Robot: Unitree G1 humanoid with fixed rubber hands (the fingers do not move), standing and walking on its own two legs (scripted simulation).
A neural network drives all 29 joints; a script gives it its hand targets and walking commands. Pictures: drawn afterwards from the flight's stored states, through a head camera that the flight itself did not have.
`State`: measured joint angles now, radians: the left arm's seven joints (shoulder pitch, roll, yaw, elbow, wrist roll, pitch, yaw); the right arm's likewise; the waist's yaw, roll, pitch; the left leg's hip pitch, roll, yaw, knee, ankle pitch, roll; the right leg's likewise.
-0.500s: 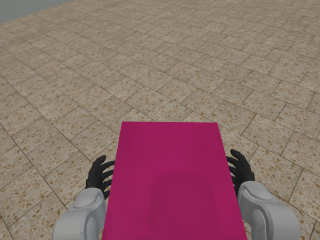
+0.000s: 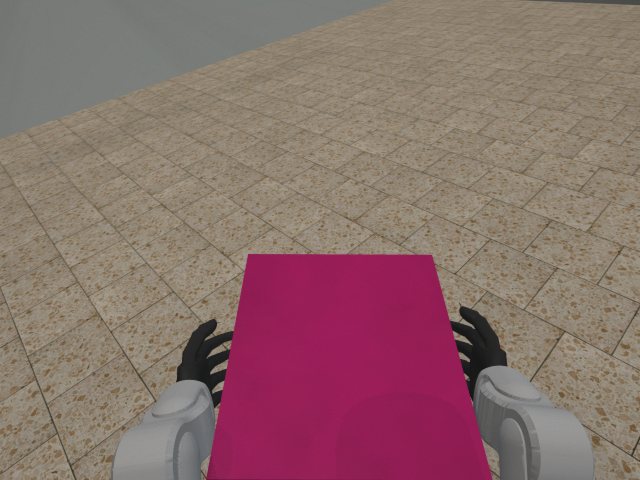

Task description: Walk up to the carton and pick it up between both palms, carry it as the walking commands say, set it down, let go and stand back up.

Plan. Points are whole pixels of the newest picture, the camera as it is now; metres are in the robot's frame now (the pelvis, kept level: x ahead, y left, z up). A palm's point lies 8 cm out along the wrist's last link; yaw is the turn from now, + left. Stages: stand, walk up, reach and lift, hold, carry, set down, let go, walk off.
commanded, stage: carry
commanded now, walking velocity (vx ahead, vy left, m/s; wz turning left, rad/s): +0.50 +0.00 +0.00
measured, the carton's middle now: (338, 400) +0.25 +0.00 +0.02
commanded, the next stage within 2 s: none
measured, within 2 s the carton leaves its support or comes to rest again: neither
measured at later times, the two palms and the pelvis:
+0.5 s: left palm (246, 224) +0.58 +0.16 +0.05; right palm (414, 213) +0.59 -0.15 +0.04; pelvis +0.34 +0.01 -0.03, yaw +0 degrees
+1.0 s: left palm (281, 119) +0.90 +0.11 +0.11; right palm (410, 109) +0.93 -0.19 +0.09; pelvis +0.68 -0.05 +0.00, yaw +3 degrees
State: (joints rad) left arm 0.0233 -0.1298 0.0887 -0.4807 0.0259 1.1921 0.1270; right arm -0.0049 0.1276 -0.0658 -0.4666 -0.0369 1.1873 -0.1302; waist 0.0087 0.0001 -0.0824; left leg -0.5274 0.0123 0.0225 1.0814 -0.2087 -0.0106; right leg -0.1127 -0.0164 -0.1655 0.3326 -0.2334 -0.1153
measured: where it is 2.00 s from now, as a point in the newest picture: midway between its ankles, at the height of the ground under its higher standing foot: (342, 265)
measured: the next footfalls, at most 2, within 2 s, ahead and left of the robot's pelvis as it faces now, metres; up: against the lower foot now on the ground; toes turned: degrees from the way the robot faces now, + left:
left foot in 0.32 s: +0.33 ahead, +0.12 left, +0.00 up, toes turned +11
right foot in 0.62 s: +0.64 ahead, -0.11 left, +0.00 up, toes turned -4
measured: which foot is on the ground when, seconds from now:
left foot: up 0.00-0.30, down 0.32-0.68, up 0.70-1.00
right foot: down 0.00-0.34, up 0.36-0.60, down 0.62-1.00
